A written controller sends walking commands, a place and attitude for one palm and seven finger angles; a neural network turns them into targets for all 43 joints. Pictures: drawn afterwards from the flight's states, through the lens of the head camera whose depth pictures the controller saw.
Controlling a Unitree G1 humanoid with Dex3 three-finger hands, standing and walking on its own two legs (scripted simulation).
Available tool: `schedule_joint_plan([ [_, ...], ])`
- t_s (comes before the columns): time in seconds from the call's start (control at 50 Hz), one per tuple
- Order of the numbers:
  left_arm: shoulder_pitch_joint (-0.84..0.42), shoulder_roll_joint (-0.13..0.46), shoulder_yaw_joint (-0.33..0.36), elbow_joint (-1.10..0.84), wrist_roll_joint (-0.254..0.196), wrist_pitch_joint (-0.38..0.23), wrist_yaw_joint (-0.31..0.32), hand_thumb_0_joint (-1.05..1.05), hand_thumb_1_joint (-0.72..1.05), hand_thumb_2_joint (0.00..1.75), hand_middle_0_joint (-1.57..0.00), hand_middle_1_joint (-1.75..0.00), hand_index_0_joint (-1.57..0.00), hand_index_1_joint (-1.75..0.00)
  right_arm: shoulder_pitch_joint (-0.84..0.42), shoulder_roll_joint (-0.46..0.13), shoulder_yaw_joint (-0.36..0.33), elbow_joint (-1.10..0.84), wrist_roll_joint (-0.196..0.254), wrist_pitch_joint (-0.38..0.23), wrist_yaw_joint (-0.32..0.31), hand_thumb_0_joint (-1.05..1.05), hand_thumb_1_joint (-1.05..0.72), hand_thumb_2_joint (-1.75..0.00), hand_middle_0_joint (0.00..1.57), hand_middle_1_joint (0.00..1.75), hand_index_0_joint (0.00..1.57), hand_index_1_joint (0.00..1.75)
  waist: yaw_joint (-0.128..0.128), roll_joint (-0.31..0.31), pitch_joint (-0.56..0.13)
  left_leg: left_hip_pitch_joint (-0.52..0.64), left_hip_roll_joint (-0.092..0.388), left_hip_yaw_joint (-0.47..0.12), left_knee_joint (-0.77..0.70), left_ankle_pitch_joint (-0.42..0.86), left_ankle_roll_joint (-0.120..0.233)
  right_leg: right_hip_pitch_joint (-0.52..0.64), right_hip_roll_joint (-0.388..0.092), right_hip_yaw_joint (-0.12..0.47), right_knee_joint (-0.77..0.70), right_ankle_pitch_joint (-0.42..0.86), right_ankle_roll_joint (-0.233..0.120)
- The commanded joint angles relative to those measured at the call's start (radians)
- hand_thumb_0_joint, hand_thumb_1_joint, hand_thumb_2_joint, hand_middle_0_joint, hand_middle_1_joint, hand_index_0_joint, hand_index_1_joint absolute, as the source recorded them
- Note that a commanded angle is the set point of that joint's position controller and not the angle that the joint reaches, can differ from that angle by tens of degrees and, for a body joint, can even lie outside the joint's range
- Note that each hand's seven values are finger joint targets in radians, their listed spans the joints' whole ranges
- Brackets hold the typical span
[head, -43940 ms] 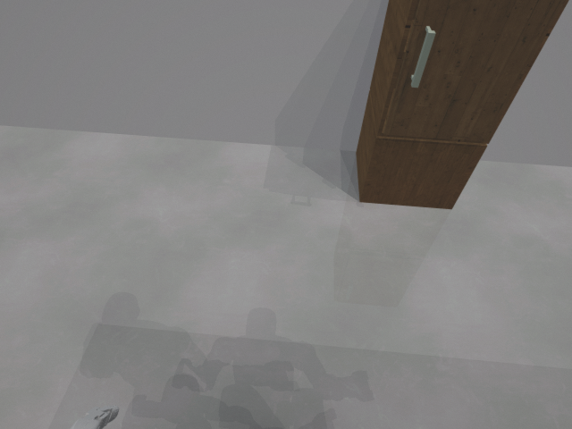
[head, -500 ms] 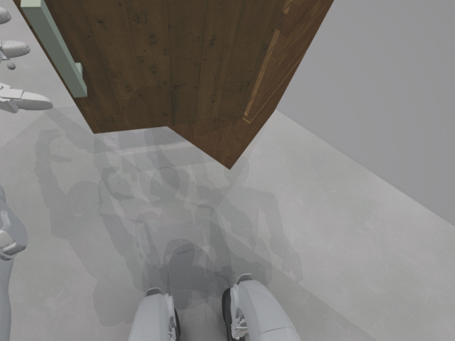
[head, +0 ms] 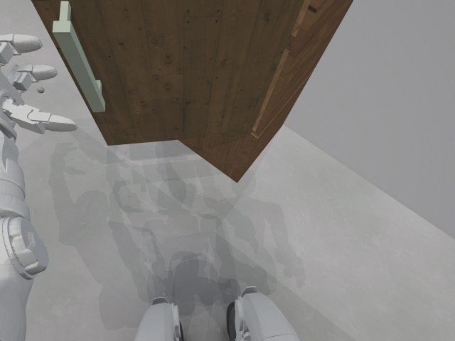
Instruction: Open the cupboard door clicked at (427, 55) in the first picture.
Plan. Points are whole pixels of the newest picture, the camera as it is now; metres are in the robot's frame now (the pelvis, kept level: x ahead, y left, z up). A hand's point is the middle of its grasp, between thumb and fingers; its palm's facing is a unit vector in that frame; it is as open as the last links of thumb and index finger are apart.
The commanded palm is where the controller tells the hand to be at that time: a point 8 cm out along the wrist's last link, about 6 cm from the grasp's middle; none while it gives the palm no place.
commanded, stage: move the hooked fingers beside the handle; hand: left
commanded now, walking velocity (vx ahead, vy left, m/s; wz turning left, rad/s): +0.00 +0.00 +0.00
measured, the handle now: (84, 63) +0.57 +0.20 +0.06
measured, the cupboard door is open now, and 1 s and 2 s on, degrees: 46 46 46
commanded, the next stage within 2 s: slide the fingers in behind the handle in 0.20 s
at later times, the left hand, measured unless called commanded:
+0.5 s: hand (54, 90) +0.51 +0.24 +0.06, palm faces +0.07 -1.00 -0.01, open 14.0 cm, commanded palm +0.49 +0.27 +0.06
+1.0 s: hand (72, 90) +0.52 +0.22 +0.06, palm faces +0.08 -1.00 -0.01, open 14.0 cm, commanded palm +0.49 +0.25 +0.06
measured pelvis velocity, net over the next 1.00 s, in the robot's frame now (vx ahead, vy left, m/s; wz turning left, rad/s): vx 0.00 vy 0.00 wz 0.00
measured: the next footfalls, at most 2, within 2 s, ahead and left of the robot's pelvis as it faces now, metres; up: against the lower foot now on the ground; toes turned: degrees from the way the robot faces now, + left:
none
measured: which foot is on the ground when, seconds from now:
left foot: down 0.00-1.00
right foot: down 0.00-1.00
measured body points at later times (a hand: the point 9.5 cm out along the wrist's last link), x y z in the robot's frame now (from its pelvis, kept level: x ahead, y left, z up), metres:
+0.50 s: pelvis -0.01 +0.00 -0.01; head +0.15 +0.03 +0.41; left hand +0.50 +0.29 +0.06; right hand -0.02 -0.27 -0.11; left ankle +0.00 +0.09 -0.66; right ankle +0.02 -0.13 -0.66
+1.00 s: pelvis +0.00 +0.00 +0.00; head +0.15 +0.03 +0.42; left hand +0.51 +0.27 +0.06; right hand -0.01 -0.26 -0.11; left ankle +0.00 +0.09 -0.66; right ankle +0.02 -0.13 -0.66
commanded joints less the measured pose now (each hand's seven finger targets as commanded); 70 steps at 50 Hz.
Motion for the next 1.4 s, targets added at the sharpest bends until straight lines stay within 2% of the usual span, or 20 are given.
schedule_joint_plan([
  [0.0,-0.372,0.277,0.020,-0.193,-0.006,-0.067,0.004,0.00,-0.50,0.30,-0.30,-1.20,-0.30,-1.20,0.202,-0.202,-0.077,-0.032,-0.007,-0.005,-0.012,0.00,-0.90,-0.90,0.20,0.30,0.20,0.30,0.007,0.182,-0.461,0.399,-0.021,-0.070,-0.115,0.528,-0.014,0.189,0.034,0.022,-0.065,0.317,-0.021],
  [0.08,-0.418,0.265,0.019,-0.232,-0.015,-0.106,0.012,0.00,-0.50,0.30,-0.30,-1.20,-0.30,-1.20,0.194,-0.201,-0.082,-0.027,-0.008,-0.011,-0.011,0.00,-0.90,-0.90,0.20,0.30,0.20,0.30,-0.001,0.192,-0.507,0.448,-0.018,-0.082,-0.102,0.544,-0.021,0.161,0.037,0.022,-0.059,0.301,-0.021],
  [0.14,-0.461,0.279,0.025,-0.212,-0.023,-0.112,0.013,0.00,-0.50,0.30,-0.30,-1.20,-0.30,-1.20,0.190,-0.204,-0.076,-0.019,-0.007,-0.016,-0.016,0.00,-0.90,-0.90,0.20,0.30,0.20,0.30,-0.013,0.188,-0.476,0.412,-0.021,-0.084,-0.102,0.487,-0.017,0.159,0.037,0.023,-0.058,0.274,-0.025],
  [0.26,-0.442,0.293,0.015,-0.182,0.003,-0.089,0.005,0.00,-0.50,0.30,-0.30,-1.20,-0.30,-1.20,0.194,-0.207,-0.073,-0.013,-0.008,-0.015,-0.019,0.00,-0.90,-0.90,0.20,0.30,0.20,0.30,-0.004,0.223,-0.506,0.427,-0.021,-0.088,-0.101,0.494,-0.021,0.139,0.033,0.020,-0.054,0.262,-0.024],
  [0.34,-0.470,0.227,-0.028,-0.179,-0.014,-0.080,0.002,0.00,-0.50,0.30,-0.30,-1.20,-0.30,-1.20,0.195,-0.203,-0.071,-0.017,-0.007,-0.019,-0.018,0.00,-0.90,-0.90,0.20,0.30,0.20,0.30,-0.020,0.209,-0.481,0.413,-0.022,-0.093,-0.102,0.468,-0.017,0.120,0.035,0.015,-0.055,0.244,-0.026],
  [0.42,-0.499,0.248,-0.013,-0.168,-0.007,-0.077,0.021,0.00,-0.50,0.30,-0.30,-1.20,-0.30,-1.20,0.202,-0.206,-0.072,-0.007,-0.010,-0.022,-0.019,0.00,-0.90,-0.90,0.20,0.30,0.20,0.30,-0.025,0.185,-0.493,0.387,-0.022,-0.096,-0.100,0.438,-0.014,0.128,0.033,0.019,-0.054,0.232,-0.022],
  [0.48,-0.498,0.244,-0.012,-0.189,0.005,-0.086,0.041,0.00,-0.50,0.30,-0.30,-1.20,-0.30,-1.20,0.209,-0.205,-0.074,-0.004,-0.016,-0.023,-0.012,0.00,-0.90,-0.90,0.20,0.30,0.20,0.30,-0.017,0.227,-0.523,0.423,-0.021,-0.098,-0.094,0.477,-0.020,0.110,0.033,0.017,-0.048,0.243,-0.025],
  [0.54,-0.479,0.276,0.019,-0.181,0.009,-0.084,0.062,0.00,-0.50,0.30,-0.30,-1.20,-0.30,-1.20,0.215,-0.204,-0.071,-0.014,-0.017,-0.020,-0.009,0.00,-0.90,-0.90,0.20,0.30,0.20,0.30,-0.013,0.183,-0.516,0.377,-0.024,-0.086,-0.092,0.461,-0.011,0.157,0.035,0.022,-0.047,0.263,-0.023],
  [0.58,-0.450,0.296,0.033,-0.183,0.020,-0.082,0.069,0.00,-0.50,0.30,-0.30,-1.20,-0.30,-1.20,0.210,-0.202,-0.071,-0.023,-0.015,-0.018,-0.007,0.00,-0.90,-0.90,0.20,0.30,0.20,0.30,0.007,0.199,-0.530,0.371,-0.027,-0.080,-0.097,0.467,-0.014,0.186,0.033,0.026,-0.047,0.278,-0.024],
  [0.6,-0.441,0.260,0.008,-0.171,0.017,-0.076,0.070,0.00,-0.50,0.30,-0.30,-1.20,-0.30,-1.20,0.206,-0.196,-0.069,-0.026,-0.013,-0.018,-0.004,0.00,-0.90,-0.90,0.20,0.30,0.20,0.30,-0.001,0.189,-0.510,0.355,-0.028,-0.072,-0.099,0.449,-0.010,0.186,0.034,0.027,-0.052,0.274,-0.021],
  [0.68,-0.444,0.271,0.022,-0.220,0.017,-0.090,0.080,0.00,-0.50,0.30,-0.30,-1.20,-0.30,-1.20,0.213,-0.197,-0.075,-0.027,-0.014,-0.017,-0.003,0.00,-0.90,-0.90,0.20,0.30,0.20,0.30,0.005,0.196,-0.545,0.389,-0.025,-0.075,-0.099,0.495,-0.014,0.204,0.036,0.027,-0.048,0.310,-0.023],
  [0.8,-0.436,0.158,-0.038,-0.193,-0.004,-0.087,0.080,0.00,-0.50,0.30,-0.30,-1.20,-0.30,-1.20,0.213,-0.191,-0.081,-0.010,-0.014,-0.019,0.002,0.00,-0.90,-0.90,0.20,0.30,0.20,0.30,-0.017,0.177,-0.501,0.403,-0.023,-0.074,-0.100,0.491,-0.014,0.166,0.038,0.022,-0.061,0.299,-0.020],
  [0.84,-0.457,0.152,-0.042,-0.184,-0.003,-0.084,0.084,0.00,-0.50,0.30,-0.30,-1.20,-0.30,-1.20,0.218,-0.191,-0.080,-0.006,-0.015,-0.021,0.001,0.00,-0.90,-0.90,0.20,0.30,0.20,0.30,-0.025,0.161,-0.474,0.384,-0.026,-0.076,-0.100,0.470,-0.010,0.158,0.037,0.020,-0.061,0.288,-0.022],
  [0.86,-0.441,0.189,-0.012,-0.169,0.002,-0.081,0.089,0.00,-0.50,0.30,-0.30,-1.20,-0.30,-1.20,0.218,-0.194,-0.081,-0.006,-0.015,-0.019,-0.001,0.00,-0.90,-0.90,0.20,0.30,0.20,0.30,-0.013,0.144,-0.479,0.365,-0.026,-0.072,-0.100,0.460,-0.010,0.179,0.036,0.025,-0.060,0.293,-0.019],
  [0.96,-0.473,0.148,-0.043,-0.255,0.012,-0.116,0.113,0.00,-0.50,0.30,-0.30,-1.20,-0.30,-1.20,0.212,-0.182,-0.084,-0.011,-0.021,-0.025,0.009,0.00,-0.90,-0.90,0.20,0.30,0.20,0.30,-0.004,0.222,-0.549,0.446,-0.026,-0.080,-0.091,0.536,-0.021,0.158,0.035,0.021,-0.044,0.316,-0.025],
  [1.06,-0.489,0.082,-0.085,-0.192,0.013,-0.112,0.135,0.00,-0.50,0.30,-0.30,-1.20,-0.30,-1.20,0.207,-0.182,-0.085,0.000,-0.021,-0.025,0.013,0.00,-0.90,-0.90,0.20,0.30,0.20,0.30,-0.027,0.180,-0.480,0.416,-0.025,-0.088,-0.095,0.488,-0.022,0.122,0.035,0.014,-0.047,0.274,-0.022],
  [1.1,-0.509,0.114,-0.064,-0.187,0.020,-0.104,0.146,0.00,-0.50,0.30,-0.30,-1.20,-0.30,-1.20,0.207,-0.186,-0.084,0.002,-0.022,-0.025,0.011,0.00,-0.90,-0.90,0.20,0.30,0.20,0.30,-0.024,0.174,-0.479,0.390,-0.029,-0.085,-0.097,0.454,-0.019,0.137,0.032,0.018,-0.049,0.265,-0.023],
  [1.18,-0.491,0.091,-0.069,-0.263,0.026,-0.129,0.170,0.00,-0.50,0.30,-0.30,-1.20,-0.30,-1.20,0.209,-0.176,-0.089,-0.008,-0.028,-0.028,0.019,0.00,-0.90,-0.90,0.20,0.30,0.20,0.30,-0.003,0.219,-0.594,0.478,-0.027,-0.089,-0.082,0.580,-0.030,0.154,0.032,0.017,-0.032,0.333,-0.025],
  [1.32,-0.460,0.044,-0.096,-0.185,0.030,-0.109,0.191,0.00,-0.50,0.30,-0.30,-1.20,-0.30,-1.20,0.201,-0.173,-0.086,-0.011,-0.022,-0.023,0.022,0.00,-0.90,-0.90,0.20,0.30,0.20,0.30,-0.019,0.127,-0.472,0.357,-0.036,-0.067,-0.104,0.448,-0.014,0.193,0.032,0.024,-0.055,0.303,-0.020],
  [1.38,-0.478,0.089,-0.063,-0.201,0.033,-0.115,0.198,0.00,-0.50,0.30,-0.30,-1.20,-0.30,-1.20,0.204,-0.173,-0.085,-0.015,-0.022,-0.026,0.017,0.00,-0.90,-0.90,0.20,0.30,0.20,0.30,-0.011,0.130,-0.503,0.331,-0.043,-0.056,-0.099,0.434,-0.008,0.231,0.029,0.037,-0.052,0.323,-0.019],
])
